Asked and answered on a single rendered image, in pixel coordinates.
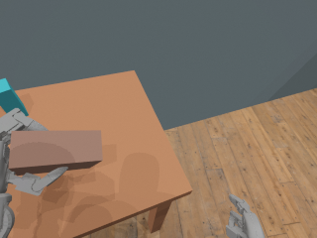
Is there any table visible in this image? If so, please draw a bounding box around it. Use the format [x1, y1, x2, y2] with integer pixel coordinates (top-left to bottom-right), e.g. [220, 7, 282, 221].
[0, 70, 193, 238]

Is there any sponge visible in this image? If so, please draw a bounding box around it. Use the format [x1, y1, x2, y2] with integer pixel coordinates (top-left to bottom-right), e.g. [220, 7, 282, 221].
[8, 130, 103, 176]

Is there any left robot forearm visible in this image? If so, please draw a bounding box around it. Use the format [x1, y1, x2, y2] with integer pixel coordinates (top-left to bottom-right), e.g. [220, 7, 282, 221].
[0, 192, 15, 238]

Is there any robot right hand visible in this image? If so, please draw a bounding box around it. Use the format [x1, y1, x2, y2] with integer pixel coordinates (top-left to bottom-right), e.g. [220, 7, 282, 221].
[226, 193, 265, 238]

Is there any robot left hand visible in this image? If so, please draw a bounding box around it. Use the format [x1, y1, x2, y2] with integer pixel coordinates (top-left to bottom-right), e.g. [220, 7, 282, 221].
[0, 108, 68, 196]

